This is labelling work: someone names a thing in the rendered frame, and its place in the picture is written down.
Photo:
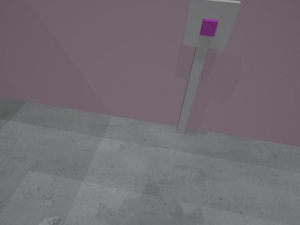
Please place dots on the panel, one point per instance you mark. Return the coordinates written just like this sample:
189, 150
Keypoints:
225, 12

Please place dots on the button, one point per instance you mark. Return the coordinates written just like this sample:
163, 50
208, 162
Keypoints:
209, 27

